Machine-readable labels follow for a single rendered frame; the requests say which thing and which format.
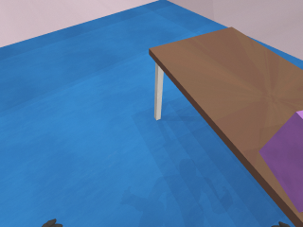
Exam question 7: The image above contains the carton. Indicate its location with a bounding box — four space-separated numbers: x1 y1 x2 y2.
259 111 303 213

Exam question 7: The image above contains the table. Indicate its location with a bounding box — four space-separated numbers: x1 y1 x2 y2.
149 26 303 227

